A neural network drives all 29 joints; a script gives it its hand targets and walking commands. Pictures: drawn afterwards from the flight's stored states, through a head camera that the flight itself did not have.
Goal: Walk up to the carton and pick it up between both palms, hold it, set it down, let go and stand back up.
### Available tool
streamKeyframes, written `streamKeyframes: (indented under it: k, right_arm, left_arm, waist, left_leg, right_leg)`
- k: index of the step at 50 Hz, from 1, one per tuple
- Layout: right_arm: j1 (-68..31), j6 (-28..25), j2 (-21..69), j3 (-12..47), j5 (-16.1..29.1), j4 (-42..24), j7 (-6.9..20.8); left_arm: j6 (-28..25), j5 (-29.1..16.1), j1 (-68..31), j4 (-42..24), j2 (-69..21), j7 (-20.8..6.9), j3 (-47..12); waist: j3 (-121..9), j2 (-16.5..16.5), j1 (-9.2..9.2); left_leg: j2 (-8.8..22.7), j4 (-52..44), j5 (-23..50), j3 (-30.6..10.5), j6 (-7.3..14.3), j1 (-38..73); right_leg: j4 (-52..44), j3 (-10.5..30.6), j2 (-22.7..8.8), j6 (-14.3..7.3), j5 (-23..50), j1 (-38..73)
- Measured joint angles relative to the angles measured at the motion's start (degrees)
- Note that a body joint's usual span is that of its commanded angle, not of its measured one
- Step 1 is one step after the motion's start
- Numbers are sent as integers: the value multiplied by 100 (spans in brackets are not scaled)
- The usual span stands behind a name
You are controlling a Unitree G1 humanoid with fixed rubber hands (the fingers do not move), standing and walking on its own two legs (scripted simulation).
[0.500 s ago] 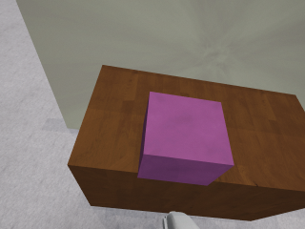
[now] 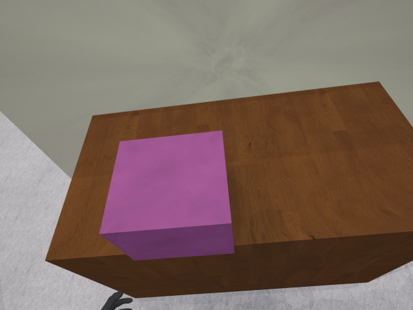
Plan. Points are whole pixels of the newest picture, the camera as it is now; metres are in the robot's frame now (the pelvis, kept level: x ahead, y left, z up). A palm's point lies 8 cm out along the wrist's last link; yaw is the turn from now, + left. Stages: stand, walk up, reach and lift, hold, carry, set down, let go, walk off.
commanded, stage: walk up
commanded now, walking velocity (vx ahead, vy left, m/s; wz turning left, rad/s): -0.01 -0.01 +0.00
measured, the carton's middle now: (177, 197) +0.35 +0.08 -0.04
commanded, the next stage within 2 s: stand in 1.50 s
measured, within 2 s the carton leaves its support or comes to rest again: neither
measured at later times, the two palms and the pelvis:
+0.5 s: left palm out of the picture -0.08 +0.29 -0.14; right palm out of the picture -0.02 -0.21 -0.15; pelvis -0.07 +0.03 -0.01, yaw +1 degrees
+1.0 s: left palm out of the picture -0.11 +0.30 -0.14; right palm out of the picture -0.10 -0.15 -0.15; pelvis -0.08 +0.07 +0.00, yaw +0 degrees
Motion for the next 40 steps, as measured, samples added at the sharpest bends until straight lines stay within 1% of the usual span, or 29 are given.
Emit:
streamKeyframes:
  k: [4,7,10,13,15,17,19,21,23,26,27,28,29,30,31,32,35,37,40]
  right_arm:
    - [-80,17,190,45,-29,159,13]
    - [-187,97,237,11,-100,264,-66]
    - [-271,216,117,-59,-142,292,-67]
    - [-301,281,-32,-116,-153,273,-9]
    - [-324,291,-95,-137,-160,241,18]
    - [-315,257,-107,-135,-178,198,69]
    - [-287,182,-74,-106,-149,184,91]
    - [-261,94,21,-8,-94,190,89]
    - [-236,10,171,99,-58,180,66]
    - [-124,-136,413,208,-38,201,-8]
    - [-94,-173,565,248,-55,272,-31]
    - [-5,-196,685,306,-46,314,-41]
    - [119,-213,760,352,-27,341,-43]
    - [249,-224,804,369,-18,370,-45]
    - [362,-237,828,389,-11,404,-54]
    - [441,-253,846,414,-17,441,-69]
    - [459,-334,908,477,-47,503,-115]
    - [380,-436,957,498,-47,494,-119]
    - [287,-524,980,482,-52,496,-189]
  left_arm:
    - [-46,-26,106,71,-127,74,-62]
    - [-83,-25,154,106,-181,142,-77]
    - [-46,-41,254,141,-186,236,-65]
    - [22,-4,392,222,-86,264,-7]
    - [58,35,511,301,20,249,49]
    - [89,66,643,404,135,209,119]
    - [103,91,746,514,236,169,172]
    - [113,105,840,611,310,130,209]
    - [138,130,905,678,363,83,239]
    - [229,137,891,736,424,17,254]
    - [271,121,860,762,482,11,265]
    - [310,117,887,782,504,17,262]
    - [356,114,952,790,490,23,255]
    - [408,108,1011,785,462,19,235]
    - [441,97,1037,772,435,-2,208]
    - [435,87,1038,760,408,-28,188]
    - [314,103,1027,766,345,-60,176]
    - [288,103,1031,846,316,-37,149]
    - [299,73,1047,989,285,23,102]
  waist:
    - [-126,-99,60]
    - [-131,-211,101]
    - [-84,-252,155]
    - [-28,-196,214]
    - [-1,-161,261]
    - [-22,-161,303]
    - [-49,-174,343]
    - [-122,-196,384]
    - [-227,-258,388]
    - [-359,-396,323]
    - [-348,-620,339]
    - [-423,-762,351]
    - [-573,-798,324]
    - [-732,-769,250]
    - [-834,-730,182]
    - [-881,-715,156]
    - [-829,-819,281]
    - [-726,-899,310]
    - [-592,-975,274]
  left_leg:
    - [-152,26,515,-241,8,-34]
    - [-310,446,338,-270,-139,-168]
    - [-506,947,373,-317,-297,-414]
    - [-634,1165,630,-581,-376,-607]
    - [-637,1224,818,-733,-389,-689]
    - [-564,1139,995,-755,-376,-706]
    - [-451,755,1007,-703,-353,-566]
    - [-330,-50,827,-624,-313,-228]
    - [-279,-827,639,-515,-246,137]
    - [-301,-2098,960,-277,-67,762]
    - [-401,-2162,1035,-202,-18,845]
    - [-438,-2222,1096,-155,15,912]
    - [-396,-2312,1146,-147,39,948]
    - [-323,-2423,1187,-191,62,967]
    - [-265,-2594,1295,-257,75,1023]
    - [-238,-2783,1450,-302,81,1093]
    - [-310,-3100,1659,-211,142,1221]
    - [-404,-3097,1667,-123,188,1198]
    - [-560,-3002,1631,-23,246,1088]
  right_leg:
    - [-467,-135,139,-137,217,245]
    - [-469,-147,158,-210,275,170]
    - [-389,-109,41,-181,325,1]
    - [-326,-99,-82,-117,408,-171]
    - [-303,-75,-138,-83,479,-280]
    - [-316,-37,-187,-41,563,-370]
    - [-398,-14,-214,8,674,-380]
    - [-500,10,-165,42,794,-375]
    - [-480,17,-100,80,859,-434]
    - [-238,-40,-62,185,823,-550]
    - [-123,59,-134,181,628,-552]
    - [-33,157,-123,138,189,-545]
    - [132,219,-38,139,-225,-571]
    - [406,255,66,150,-458,-606]
    - [701,277,139,164,-488,-607]
    - [964,306,175,169,-432,-586]
    - [1315,450,146,161,-276,-458]
    - [1146,507,91,202,-242,-257]
    - [602,536,59,244,-364,131]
